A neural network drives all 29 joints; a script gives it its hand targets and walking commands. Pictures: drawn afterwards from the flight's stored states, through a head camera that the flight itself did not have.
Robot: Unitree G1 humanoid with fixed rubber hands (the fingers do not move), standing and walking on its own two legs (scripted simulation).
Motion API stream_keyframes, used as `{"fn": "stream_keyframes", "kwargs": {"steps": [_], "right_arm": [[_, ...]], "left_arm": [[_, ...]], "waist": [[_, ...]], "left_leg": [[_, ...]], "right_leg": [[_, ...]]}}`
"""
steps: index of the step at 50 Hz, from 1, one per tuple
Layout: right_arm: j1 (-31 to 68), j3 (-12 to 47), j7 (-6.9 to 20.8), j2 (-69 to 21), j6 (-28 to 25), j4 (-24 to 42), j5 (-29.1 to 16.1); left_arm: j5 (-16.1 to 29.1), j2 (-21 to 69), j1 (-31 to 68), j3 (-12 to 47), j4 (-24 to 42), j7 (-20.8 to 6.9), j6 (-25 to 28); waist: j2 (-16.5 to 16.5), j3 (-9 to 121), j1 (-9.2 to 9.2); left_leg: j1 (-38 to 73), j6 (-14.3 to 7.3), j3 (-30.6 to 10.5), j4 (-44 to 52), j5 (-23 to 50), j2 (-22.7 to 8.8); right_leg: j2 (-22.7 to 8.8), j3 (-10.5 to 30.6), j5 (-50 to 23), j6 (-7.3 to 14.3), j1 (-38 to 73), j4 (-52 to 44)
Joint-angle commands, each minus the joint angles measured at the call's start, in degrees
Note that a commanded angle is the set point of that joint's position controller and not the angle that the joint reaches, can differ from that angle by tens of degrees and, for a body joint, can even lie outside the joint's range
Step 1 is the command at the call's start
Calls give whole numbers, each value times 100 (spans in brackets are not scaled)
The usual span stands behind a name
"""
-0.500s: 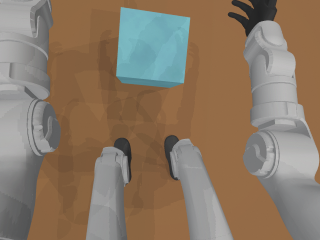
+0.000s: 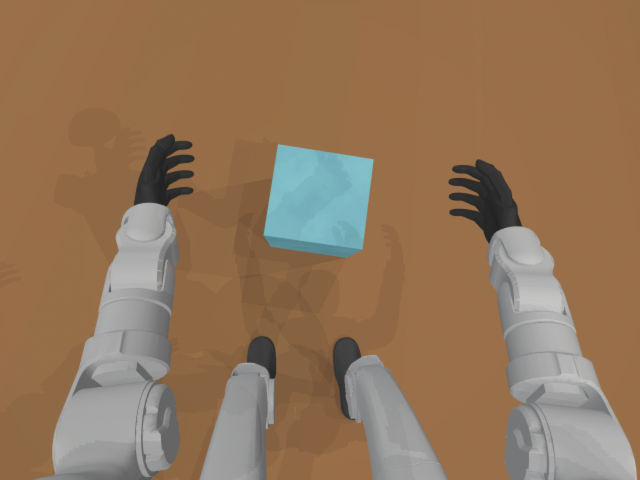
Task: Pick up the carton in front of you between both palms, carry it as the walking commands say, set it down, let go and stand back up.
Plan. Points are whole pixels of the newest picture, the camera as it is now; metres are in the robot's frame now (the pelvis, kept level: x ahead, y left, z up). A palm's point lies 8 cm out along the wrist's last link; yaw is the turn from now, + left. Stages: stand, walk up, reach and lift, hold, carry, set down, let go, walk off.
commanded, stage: let go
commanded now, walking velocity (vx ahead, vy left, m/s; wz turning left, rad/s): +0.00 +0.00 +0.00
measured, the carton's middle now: (316, 207) +0.51 -0.05 -0.58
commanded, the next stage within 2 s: stand in 1.10 s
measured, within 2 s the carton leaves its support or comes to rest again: neither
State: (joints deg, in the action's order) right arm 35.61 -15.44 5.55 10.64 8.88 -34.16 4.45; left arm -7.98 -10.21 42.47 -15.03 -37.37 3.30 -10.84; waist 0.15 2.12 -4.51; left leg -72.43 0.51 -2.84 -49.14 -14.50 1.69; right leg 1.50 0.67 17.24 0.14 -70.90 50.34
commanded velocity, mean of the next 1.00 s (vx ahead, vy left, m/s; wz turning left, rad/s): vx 0.00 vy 0.00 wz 0.00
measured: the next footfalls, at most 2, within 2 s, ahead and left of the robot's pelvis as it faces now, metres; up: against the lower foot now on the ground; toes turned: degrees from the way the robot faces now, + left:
none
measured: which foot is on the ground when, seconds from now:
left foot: down 0.00-1.00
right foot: down 0.00-1.00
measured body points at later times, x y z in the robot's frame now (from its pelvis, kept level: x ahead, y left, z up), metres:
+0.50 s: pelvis +0.06 +0.00 +0.07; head +0.14 +0.02 +0.51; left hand +0.30 +0.22 -0.03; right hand +0.24 -0.24 -0.01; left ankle +0.05 +0.12 -0.67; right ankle +0.03 -0.11 -0.67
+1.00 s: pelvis +0.06 +0.01 +0.07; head +0.06 +0.01 +0.52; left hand +0.23 +0.24 -0.01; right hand +0.23 -0.23 +0.01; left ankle +0.05 +0.12 -0.67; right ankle +0.03 -0.11 -0.67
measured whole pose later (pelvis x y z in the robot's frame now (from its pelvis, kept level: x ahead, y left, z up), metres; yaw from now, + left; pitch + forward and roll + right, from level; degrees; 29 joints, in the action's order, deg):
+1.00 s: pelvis +0.06 +0.01 +0.07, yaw -2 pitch -6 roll +0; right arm -11.6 -2.1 2.7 12.4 12.0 -22.0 1.6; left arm 0.3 -12.6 -13.2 -1.9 -25.2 -2.6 -6.9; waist 0.7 -6.2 0.0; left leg -5.4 -0.8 -0.8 -26.7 -15.7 1.7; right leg 0.7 3.3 17.3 -0.2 -4.2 27.1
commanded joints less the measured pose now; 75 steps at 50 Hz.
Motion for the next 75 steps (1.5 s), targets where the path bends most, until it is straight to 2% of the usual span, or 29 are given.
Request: {"fn": "stream_keyframes", "kwargs": {"steps": [1, 7, 15, 20, 26, 29, 33, 38, 42, 45, 46, 47, 49, 55, 56, 58, 60, 61, 67, 75], "right_arm": [[-92, 173, 80, 618, -235, 697, -178], [-1399, 544, 31, 492, -530, 757, -377], [-3153, 953, -140, 489, -846, 1089, -543], [-4056, 1158, -159, 506, -923, 1340, -622], [-4503, 1229, -105, 630, -842, 1463, -633], [-4602, 1200, -89, 687, -746, 1457, -586], [-4611, 1136, -88, 741, -562, 1441, -493], [-4649, 1075, -109, 763, -332, 1430, -373], [-4575, 1061, -110, 745, -188, 1431, -322], [-4541, 1076, -101, 722, -128, 1472, -317], [-4252, 1022, -250, 934, 176, 1879, -247], [-4422, 1108, -305, 850, 250, 1823, -251], [-4446, 1164, -359, 809, 334, 1837, -275], [-4433, 1223, -426, 745, 475, 1895, -311], [-4234, 969, -508, 1346, -114, 977, -449], [-4377, 982, -518, 1196, -608, 772, -341], [-4368, 975, -523, 1163, -835, 545, -323], [-4357, 967, -514, 1179, -891, 448, -312], [-4447, 980, -574, 1302, -1030, 47, -294], [-4618, 1018, -695, 1403, -1057, -310, -306]], "left_arm": [[91, -513, 417, 80, 914, -49, 287], [246, -481, -1105, 256, 683, -212, 624], [478, -560, -2908, 529, 806, -309, 1015], [574, -593, -3869, 717, 1081, -331, 1140], [623, -595, -4770, 909, 1430, -434, 1069], [666, -590, -5072, 1026, 1576, -508, 967], [738, -594, -5242, 1144, 1724, -609, 762], [812, -653, -5296, 1197, 1876, -702, 521], [804, -687, -5230, 1180, 1925, -733, 383], [761, -695, -5261, 1146, 1938, -729, 319], [887, -707, -5547, 1125, 1592, -625, 502], [849, -736, -5475, 1144, 1692, -568, 521], [840, -729, -5393, 1183, 1726, -533, 519], [793, -767, -5315, 1178, 1782, -534, 440], [642, -1405, -5354, 852, 833, -371, 686], [677, -1393, -5401, 813, 713, -305, 938], [660, -1271, -5288, 821, 615, -309, 1087], [657, -1242, -5223, 830, 557, -327, 1130], [685, -1330, -5249, 839, 268, -302, 1210], [693, -1451, -5327, 857, -8, -207, 1221]], "waist": [[-243, 4570, -71], [4, 3720, 17], [225, 2725, 54], [78, 1968, 117], [-302, 872, 301], [-355, 482, 386], [-203, -30, 421], [35, -379, 366], [83, -568, 341], [14, -617, 381], [176, -286, 485], [2, -352, 486], [-89, -411, 456], [-128, -551, 448], [-606, -354, 546], [-329, -305, 465], [-101, -359, 443], [-3, -306, 426], [84, -49, 447], [61, -13, 455]], "left_leg": [[3344, 5, 211, 377, 1335, 173], [3418, -68, 243, 818, 1061, 180], [4434, -110, 185, 1404, 1337, 150], [5385, -70, 171, 1809, 1552, 96], [6414, 41, 141, 2360, 1565, 25], [6710, 83, 128, 2557, 1538, -3], [6878, 89, 119, 2719, 1300, -52], [7041, 66, 141, 2786, 1118, -58], [7071, 58, 161, 2779, 955, -43], [7074, 60, 169, 2759, 980, -31], [7322, 43, 157, 2608, 1391, -67], [7252, 62, 158, 2548, 1472, -49], [7194, 53, 150, 2538, 1398, -39], [7137, -4, 184, 2499, 1166, 5], [6248, -4, 90, 2267, 489, -288], [6183, -72, -70, 2312, 15, -322], [6214, -92, -150, 2310, -20, -356], [6282, -102, -164, 2281, 136, -372], [6394, -115, -210, 2142, 1085, -453], [6398, -93, -256, 2107, 1427, -497]], "right_leg": [[88, -71, -2029, -202, 3013, -564], [-22, 144, -2351, -242, 4092, -929], [-70, 268, -2898, -284, 5117, -1483], [-7, 184, -2721, -270, 5408, -1946], [89, 72, -1837, -170, 5622, -2578], [126, 22, -1565, -125, 5779, -2736], [142, -40, -1188, -82, 5871, -2843], [131, -75, -1001, -51, 6012, -2897], [101, -76, -855, -38, 6093, -2894], [90, -56, -859, -31, 6197, -2886], [236, -125, -727, -72, 6139, -2721], [203, -105, -701, -53, 6136, -2730], [207, -78, -721, -59, 6070, -2710], [147, -15, -760, -73, 5910, -2728], [-209, 171, -635, -149, 5667, -2536], [-291, 323, -332, -71, 5612, -2659], [-317, 409, -82, -18, 5464, -2772], [-320, 428, -158, 1, 5450, -2779], [-394, 447, -1287, 11, 5828, -2604], [-463, 492, -1765, 19, 6055, -2546]]}}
